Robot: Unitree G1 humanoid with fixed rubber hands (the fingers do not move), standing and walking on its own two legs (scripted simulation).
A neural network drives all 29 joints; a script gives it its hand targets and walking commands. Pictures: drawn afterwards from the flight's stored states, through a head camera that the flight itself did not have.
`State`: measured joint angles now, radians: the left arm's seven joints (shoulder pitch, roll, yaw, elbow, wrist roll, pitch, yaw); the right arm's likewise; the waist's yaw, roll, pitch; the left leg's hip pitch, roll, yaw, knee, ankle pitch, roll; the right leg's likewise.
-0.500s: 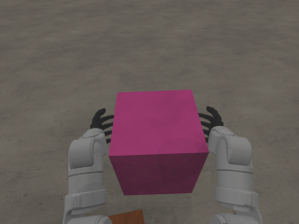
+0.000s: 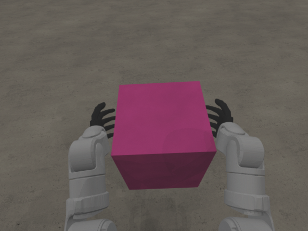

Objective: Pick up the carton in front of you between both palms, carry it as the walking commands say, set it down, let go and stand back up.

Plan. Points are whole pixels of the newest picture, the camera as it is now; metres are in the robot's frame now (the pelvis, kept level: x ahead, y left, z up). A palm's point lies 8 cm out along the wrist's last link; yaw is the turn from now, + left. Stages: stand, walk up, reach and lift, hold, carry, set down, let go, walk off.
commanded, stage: carry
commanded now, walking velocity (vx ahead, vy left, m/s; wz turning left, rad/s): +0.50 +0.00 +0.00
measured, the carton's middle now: (161, 139) +0.35 -0.02 +0.04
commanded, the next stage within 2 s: none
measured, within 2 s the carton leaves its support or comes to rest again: neither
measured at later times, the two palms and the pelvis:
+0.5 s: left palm (111, 71) +0.65 +0.15 +0.08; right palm (192, 71) +0.61 -0.15 +0.09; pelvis +0.31 +0.03 -0.01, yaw -4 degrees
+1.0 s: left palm (113, 31) +0.95 +0.17 +0.10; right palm (176, 30) +0.95 -0.13 +0.10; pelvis +0.63 +0.02 -0.01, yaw +2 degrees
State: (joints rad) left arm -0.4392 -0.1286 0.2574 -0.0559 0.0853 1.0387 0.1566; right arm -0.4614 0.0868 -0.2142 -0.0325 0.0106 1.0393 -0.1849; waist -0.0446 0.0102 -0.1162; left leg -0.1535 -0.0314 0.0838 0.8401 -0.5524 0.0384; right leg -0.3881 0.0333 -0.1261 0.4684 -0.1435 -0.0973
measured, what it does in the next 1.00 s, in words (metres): walks ahead: left foot, then right foot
